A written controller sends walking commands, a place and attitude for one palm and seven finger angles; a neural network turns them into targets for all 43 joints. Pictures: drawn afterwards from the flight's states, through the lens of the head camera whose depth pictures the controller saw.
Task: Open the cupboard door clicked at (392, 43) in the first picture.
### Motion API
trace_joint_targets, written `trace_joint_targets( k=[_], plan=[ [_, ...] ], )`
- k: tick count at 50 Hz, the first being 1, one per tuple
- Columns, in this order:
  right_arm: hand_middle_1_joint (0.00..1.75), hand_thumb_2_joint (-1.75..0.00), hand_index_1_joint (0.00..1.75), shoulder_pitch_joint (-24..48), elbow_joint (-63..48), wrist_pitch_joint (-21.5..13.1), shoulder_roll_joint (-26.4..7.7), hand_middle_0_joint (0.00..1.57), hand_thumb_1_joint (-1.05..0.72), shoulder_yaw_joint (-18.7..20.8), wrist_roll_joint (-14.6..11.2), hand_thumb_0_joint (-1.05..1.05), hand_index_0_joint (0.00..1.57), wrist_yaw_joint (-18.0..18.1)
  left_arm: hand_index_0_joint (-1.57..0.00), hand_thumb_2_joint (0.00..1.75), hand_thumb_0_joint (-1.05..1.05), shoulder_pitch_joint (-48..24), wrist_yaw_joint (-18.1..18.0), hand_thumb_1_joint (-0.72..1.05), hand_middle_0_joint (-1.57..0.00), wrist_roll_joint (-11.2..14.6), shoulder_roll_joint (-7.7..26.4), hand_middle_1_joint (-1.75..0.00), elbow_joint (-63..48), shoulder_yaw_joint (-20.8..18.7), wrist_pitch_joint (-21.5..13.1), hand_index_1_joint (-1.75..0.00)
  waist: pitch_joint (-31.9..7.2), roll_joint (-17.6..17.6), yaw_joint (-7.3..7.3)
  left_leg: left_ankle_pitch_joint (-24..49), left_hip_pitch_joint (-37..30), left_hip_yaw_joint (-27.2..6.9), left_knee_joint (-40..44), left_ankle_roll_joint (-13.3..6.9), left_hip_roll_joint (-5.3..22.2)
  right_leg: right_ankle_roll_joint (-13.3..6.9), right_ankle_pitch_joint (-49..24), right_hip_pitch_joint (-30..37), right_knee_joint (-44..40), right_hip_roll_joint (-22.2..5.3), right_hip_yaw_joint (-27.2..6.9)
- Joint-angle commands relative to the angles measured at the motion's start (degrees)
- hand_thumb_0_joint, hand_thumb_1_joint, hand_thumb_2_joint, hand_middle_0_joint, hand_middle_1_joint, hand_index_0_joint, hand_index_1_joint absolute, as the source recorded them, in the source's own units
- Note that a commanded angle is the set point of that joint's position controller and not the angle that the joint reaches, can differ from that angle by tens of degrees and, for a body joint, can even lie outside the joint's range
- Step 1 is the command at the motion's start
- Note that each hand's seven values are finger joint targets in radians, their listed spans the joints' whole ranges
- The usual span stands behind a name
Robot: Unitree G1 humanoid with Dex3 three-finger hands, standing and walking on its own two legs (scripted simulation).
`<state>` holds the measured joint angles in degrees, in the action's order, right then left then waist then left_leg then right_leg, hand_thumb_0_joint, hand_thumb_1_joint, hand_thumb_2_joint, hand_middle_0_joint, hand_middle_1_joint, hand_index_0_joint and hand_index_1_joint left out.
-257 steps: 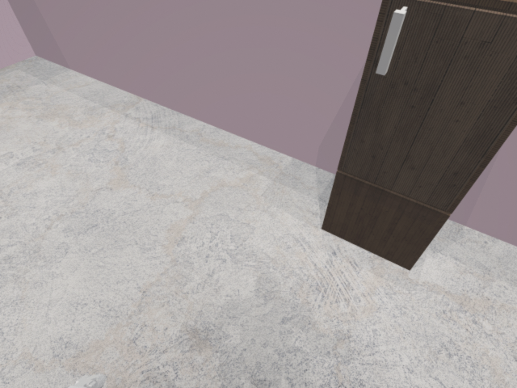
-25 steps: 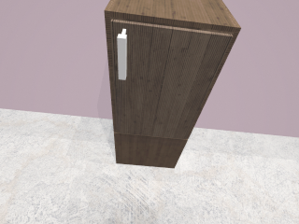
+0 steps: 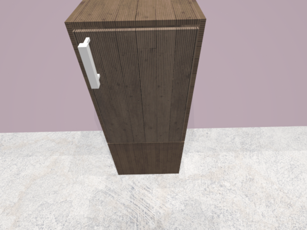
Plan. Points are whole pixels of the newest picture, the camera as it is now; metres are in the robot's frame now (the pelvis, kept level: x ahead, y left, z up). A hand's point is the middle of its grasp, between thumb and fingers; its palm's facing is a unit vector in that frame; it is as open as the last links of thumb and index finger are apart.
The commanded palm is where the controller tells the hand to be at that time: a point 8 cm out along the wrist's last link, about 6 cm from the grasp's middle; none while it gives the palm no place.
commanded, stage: come to a stop and stand still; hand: left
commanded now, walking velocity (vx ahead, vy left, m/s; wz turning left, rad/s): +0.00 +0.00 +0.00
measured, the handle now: (91, 63) +0.58 +0.22 +0.15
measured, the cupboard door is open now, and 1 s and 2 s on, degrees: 0 0 0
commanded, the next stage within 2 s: look again from close up in 0.20 s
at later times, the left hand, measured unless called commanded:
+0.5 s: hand out of the picture -0.03 +0.18 -0.18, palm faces +0.05 -0.98 -0.18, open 7.4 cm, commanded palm none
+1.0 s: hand out of the picture +0.01 +0.21 -0.18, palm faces +0.00 -0.98 -0.22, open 7.4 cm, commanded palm none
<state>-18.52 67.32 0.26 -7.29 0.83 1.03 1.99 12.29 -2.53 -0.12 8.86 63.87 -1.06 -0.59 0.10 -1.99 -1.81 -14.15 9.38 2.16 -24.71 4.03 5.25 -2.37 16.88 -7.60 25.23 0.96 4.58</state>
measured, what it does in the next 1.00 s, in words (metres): stands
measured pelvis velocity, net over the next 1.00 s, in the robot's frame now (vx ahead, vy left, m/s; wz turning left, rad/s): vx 0.00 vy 0.03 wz -0.02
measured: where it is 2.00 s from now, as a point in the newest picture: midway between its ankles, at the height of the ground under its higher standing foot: outside the picture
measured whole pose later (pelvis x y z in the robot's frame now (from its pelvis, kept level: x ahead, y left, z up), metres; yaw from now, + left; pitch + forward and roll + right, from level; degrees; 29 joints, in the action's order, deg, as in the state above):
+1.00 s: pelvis +0.00 +0.03 +0.00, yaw -1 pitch +0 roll +1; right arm -17.0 63.1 -1.4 -8.6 -0.8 1.3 1.4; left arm 15.4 -1.7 -1.2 9.3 62.2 0.0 -0.2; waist 1.6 -0.3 0.1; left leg -16.9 11.5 4.8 -28.4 -0.8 0.4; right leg 0.2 19.0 -11.6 30.7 -2.3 2.3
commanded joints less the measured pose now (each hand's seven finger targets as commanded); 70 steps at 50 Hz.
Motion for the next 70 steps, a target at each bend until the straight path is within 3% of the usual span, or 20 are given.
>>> trace_joint_targets(
  k=[1,14,15,16,17,18,20,23,25,28,45,49,52,55,58,60,64,66,68,70],
  plan=[
    [0.3,-0.9,0.3,-2.92,-1.02,-0.21,-3.65,0.2,-0.9,0.56,-0.11,0.0,0.2,0.39,-0.2,0.9,0.0,5.46,0.23,0.9,-0.2,0.03,5.16,-0.3,-0.59,-0.68,-0.27,-0.3,4.52,3.55,1.52,10.42,0.99,-0.08,1.92,-2.64,1.17,0.53,-19.08,-1.78,-6.69,-8.01,-6.42],
    [0.3,-0.9,0.3,-0.51,-1.84,-0.02,-4.58,0.2,-0.9,0.59,-0.33,0.0,0.2,0.62,-0.2,0.9,0.0,6.99,0.2,0.9,-0.2,-0.27,4.91,-0.3,-0.09,-0.62,-0.38,-0.3,3.4,3.44,1.36,10.48,-2.16,0.05,2.18,-2.77,1.4,0.83,-18.93,-2.01,-7.73,-7.8,-6.12],
    [0.3,-0.9,0.3,6.61,-6.62,-1.35,-6.46,0.2,-0.9,0.72,-0.7,0.0,0.2,-0.09,-0.2,0.9,0.0,13.79,-2.27,0.9,-0.2,-1.23,6.65,-0.3,1.77,-1.02,-2.43,-0.3,6.45,7.86,4.77,2.14,8.12,2.74,-13.74,-1.8,-0.32,5.88,-53.87,-1.3,-5.81,-12.51,-12.92],
    [0.3,-0.9,0.3,3.32,-9.12,-0.72,-3.46,0.2,-0.9,0.53,-0.69,0.0,0.2,-0.41,-0.2,0.9,0.0,12.42,-1.88,0.9,-0.2,-1.37,8.81,-0.3,-1.0,-1.2,-3.08,-0.3,2.2,6.19,1.46,-8.05,10.07,-1.85,-16.32,-3.92,-0.93,2.79,-53.73,1.76,-3.98,-15.9,-12.87],
    [0.3,-0.9,0.3,3.1,-9.04,-0.61,-3.59,0.2,-0.9,0.79,-0.57,0.0,0.2,-0.47,-0.2,0.9,0.0,10.38,-1.31,0.9,-0.2,-1.31,7.43,-0.3,-2.08,-0.64,-2.98,-0.3,2.08,1.16,0.96,-8.07,9.08,-1.22,-16.55,-4.27,-1.04,-1.08,-46.37,0.01,-4.53,-14.77,-11.23],
    [0.3,-0.9,0.3,1.71,-8.89,-0.51,-2.31,0.2,-0.9,0.55,-0.68,0.0,0.2,-0.77,-0.2,0.9,0.0,8.17,-1.11,0.9,-0.2,-1.5,7.71,-0.3,-2.36,-1.0,-2.83,-0.3,0.49,1.28,0.35,-7.62,6.64,0.31,-13.15,-3.93,-0.62,-3.32,-36.24,-1.05,-4.24,-13.56,-8.46],
    [0.3,-0.9,0.3,-1.58,-8.56,-1.27,-3.27,0.2,-0.9,0.35,-0.46,0.0,0.2,-0.93,-0.2,0.9,0.0,7.34,-0.79,0.9,-0.2,-1.25,6.37,-0.3,-3.65,-0.5,-2.42,-0.3,-2.11,3.37,-0.42,0.09,1.35,-0.27,-3.91,-3.91,-1.78,-2.59,-20.58,-2.67,-1.1,-9.93,-6.74],
    [0.3,-0.9,0.3,-2.63,-9.05,-2.28,-7.0,0.2,-0.9,0.47,0.12,0.0,0.2,-0.38,-0.2,0.9,0.0,8.82,-0.46,0.9,-0.2,-0.96,3.0,-0.3,-3.79,-0.07,-1.18,-0.3,-0.1,-0.01,1.1,8.67,3.78,-5.33,-0.19,-6.9,3.99,-0.12,-3.76,-4.8,1.18,-4.79,-4.02],
    [0.3,-0.9,0.3,-0.4,-9.13,-2.16,-7.1,0.2,-0.9,0.23,0.09,0.0,0.2,-0.14,-0.2,0.9,0.0,8.67,-0.05,0.9,-0.2,-0.99,3.24,-0.3,-3.51,0.01,-0.67,-0.3,2.92,-4.21,1.88,8.83,5.32,-6.03,1.42,-7.36,3.29,0.31,-2.1,-5.23,2.06,-4.21,-3.45],
    [0.3,-0.9,0.3,0.32,-9.56,-2.14,-6.81,0.2,-0.9,-0.1,0.01,0.0,0.2,-0.11,-0.2,0.9,0.0,8.71,0.36,0.9,-0.2,-1.13,3.65,-0.3,-3.0,0.18,-0.45,-0.3,6.59,-1.72,2.32,3.13,8.24,-5.72,3.31,-7.28,1.82,0.37,-1.95,-5.75,0.7,-4.83,-4.46],
    [0.3,-0.9,0.3,-0.69,-6.87,-2.65,-7.6,0.2,-0.9,-0.48,-0.14,0.0,0.2,-0.07,-0.2,0.9,0.0,6.77,0.51,0.9,-0.2,-0.86,6.38,-0.3,-3.26,0.05,-0.4,-0.3,2.14,2.46,2.44,9.61,3.12,-3.83,2.85,-7.0,1.02,0.66,-8.44,-3.99,0.81,-6.6,-5.49],
    [0.3,-0.9,0.3,-1.72,-6.14,-2.02,-7.76,0.2,-0.9,-0.13,0.29,0.0,0.2,-0.34,-0.2,0.9,0.0,7.48,1.07,0.9,-0.2,-1.29,5.67,-0.3,-2.93,-0.09,0.04,-0.3,3.66,1.4,2.01,-5.1,4.4,-5.03,3.85,-8.0,2.06,0.07,4.58,-6.51,2.38,-4.97,-4.1],
    [0.3,-0.9,0.3,-1.82,-6.45,-1.89,-8.5,0.2,-0.9,0.49,0.53,0.0,0.2,-0.45,-0.2,0.9,0.0,7.61,1.6,0.9,-0.2,-1.56,5.27,-0.3,-3.51,-0.37,0.05,-0.3,6.32,-0.84,1.84,-9.79,5.99,-7.1,4.9,-9.09,3.65,-0.39,6.65,-9.14,4.65,-3.85,-2.95],
    [0.3,-0.9,0.3,-1.13,-6.66,-2.25,-6.85,0.2,-0.9,0.01,0.19,0.0,0.2,-0.29,-0.2,0.9,0.0,9.19,1.3,0.9,-0.2,-1.46,5.21,-0.3,-3.13,-0.51,-0.66,-0.3,5.81,0.4,2.85,2.68,7.46,-3.87,-0.13,-8.25,1.63,-0.77,-3.71,-5.52,3.35,-5.49,-5.47],
    [0.3,-0.9,0.3,-0.49,-6.89,-2.46,-4.66,0.2,-0.9,-0.56,-0.24,0.0,0.2,0.13,-0.2,0.9,0.0,11.79,0.46,0.9,-0.2,-1.02,7.31,-0.3,-1.59,-0.74,-1.67,-0.3,2.36,8.75,2.62,8.27,7.35,0.88,-5.82,-5.19,-1.42,-1.89,-34.02,0.59,2.17,-10.63,-9.74],
    [0.3,-0.9,0.3,-1.06,-6.51,-2.23,-5.32,0.2,-0.9,-0.28,-0.74,0.0,0.2,0.44,-0.2,0.9,0.0,11.27,-0.08,0.9,-0.2,-0.72,8.11,-0.3,-2.0,-0.89,-1.88,-0.3,-0.63,7.41,2.17,13.24,5.12,0.73,-5.5,-4.29,-1.11,-1.54,-50.2,3.01,4.95,-11.4,-8.68],
    [0.3,-0.9,0.3,-0.05,-7.61,-1.12,-6.28,0.2,-0.9,0.85,-0.78,0.0,0.2,0.83,-0.2,0.9,0.0,12.35,-0.87,0.9,-0.2,-0.82,9.69,-0.3,-3.32,-1.95,-1.03,-0.3,-2.77,5.47,3.23,18.99,5.85,2.55,-9.73,-3.72,-1.74,-1.49,-58.89,5.19,8.81,-12.41,-9.22],
    [0.3,-0.9,0.3,2.33,-9.25,-0.58,-6.09,0.2,-0.9,1.32,-0.58,0.0,0.2,0.76,-0.2,0.9,0.0,13.62,-1.08,0.9,-0.2,-1.1,10.23,-0.3,-3.39,-2.62,-0.46,-0.3,-2.97,8.07,4.38,8.07,10.65,3.06,-13.19,-3.22,-3.12,-3.94,-62.0,7.95,8.68,-15.09,-11.59],
    [0.3,-0.9,0.3,5.23,-10.95,-0.1,-4.86,0.2,-0.9,1.45,-0.66,0.0,0.2,0.56,-0.2,0.9,0.0,14.2,-1.23,0.9,-0.2,-1.67,10.2,-0.3,-3.74,-2.73,0.13,-0.3,-1.43,10.77,5.29,-11.24,15.75,3.01,-16.15,-3.04,-4.71,-7.72,-64.41,9.26,6.58,-19.29,-15.19],
    [0.3,-0.9,0.3,7.06,-12.15,0.16,-4.6,0.2,-0.9,1.56,-0.61,0.0,0.2,0.33,-0.2,0.9,0.0,12.56,-1.21,0.9,-0.2,-2.16,9.73,-0.3,-5.08,-2.68,0.57,-0.3,0.28,11.48,4.88,-14.23,15.79,1.87,-15.98,-3.11,-4.71,-9.17,-58.18,5.98,5.44,-19.77,-15.45]
  ],
)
